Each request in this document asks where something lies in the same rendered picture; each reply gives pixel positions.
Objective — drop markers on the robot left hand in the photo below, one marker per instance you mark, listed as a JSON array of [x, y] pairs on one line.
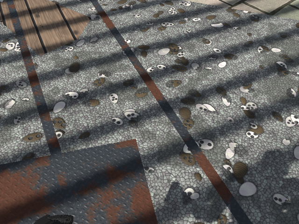
[[57, 219]]

